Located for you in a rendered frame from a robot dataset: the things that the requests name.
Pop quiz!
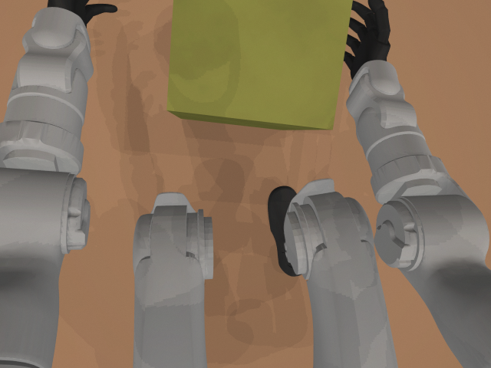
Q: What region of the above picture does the robot left upper arm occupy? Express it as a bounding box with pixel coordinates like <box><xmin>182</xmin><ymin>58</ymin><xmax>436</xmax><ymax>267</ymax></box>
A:
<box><xmin>0</xmin><ymin>167</ymin><xmax>91</xmax><ymax>368</ymax></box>

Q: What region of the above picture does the robot left hand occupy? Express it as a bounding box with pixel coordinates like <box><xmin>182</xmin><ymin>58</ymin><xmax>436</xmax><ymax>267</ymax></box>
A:
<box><xmin>48</xmin><ymin>0</ymin><xmax>117</xmax><ymax>28</ymax></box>

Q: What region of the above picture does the robot right upper arm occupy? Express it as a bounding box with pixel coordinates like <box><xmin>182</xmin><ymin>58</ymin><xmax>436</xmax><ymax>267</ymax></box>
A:
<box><xmin>374</xmin><ymin>195</ymin><xmax>491</xmax><ymax>368</ymax></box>

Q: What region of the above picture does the right robot foot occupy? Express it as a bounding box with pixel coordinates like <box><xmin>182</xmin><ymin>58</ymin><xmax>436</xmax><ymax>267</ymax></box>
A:
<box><xmin>268</xmin><ymin>186</ymin><xmax>301</xmax><ymax>277</ymax></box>

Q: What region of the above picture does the robot right forearm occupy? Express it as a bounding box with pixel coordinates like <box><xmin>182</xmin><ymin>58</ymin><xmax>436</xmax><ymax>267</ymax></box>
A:
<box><xmin>346</xmin><ymin>60</ymin><xmax>489</xmax><ymax>251</ymax></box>

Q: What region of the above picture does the robot left forearm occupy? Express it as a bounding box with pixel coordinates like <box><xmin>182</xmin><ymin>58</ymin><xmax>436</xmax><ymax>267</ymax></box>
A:
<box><xmin>0</xmin><ymin>7</ymin><xmax>94</xmax><ymax>175</ymax></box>

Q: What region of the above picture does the robot right hand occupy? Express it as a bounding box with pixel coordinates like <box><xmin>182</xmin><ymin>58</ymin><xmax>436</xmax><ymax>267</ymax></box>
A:
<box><xmin>344</xmin><ymin>0</ymin><xmax>390</xmax><ymax>80</ymax></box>

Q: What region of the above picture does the robot left shin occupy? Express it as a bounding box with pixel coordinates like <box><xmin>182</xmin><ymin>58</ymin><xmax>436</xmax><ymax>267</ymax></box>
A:
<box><xmin>133</xmin><ymin>192</ymin><xmax>195</xmax><ymax>277</ymax></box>

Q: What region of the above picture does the carton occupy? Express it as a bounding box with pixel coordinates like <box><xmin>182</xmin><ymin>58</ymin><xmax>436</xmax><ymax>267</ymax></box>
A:
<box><xmin>166</xmin><ymin>0</ymin><xmax>353</xmax><ymax>130</ymax></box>

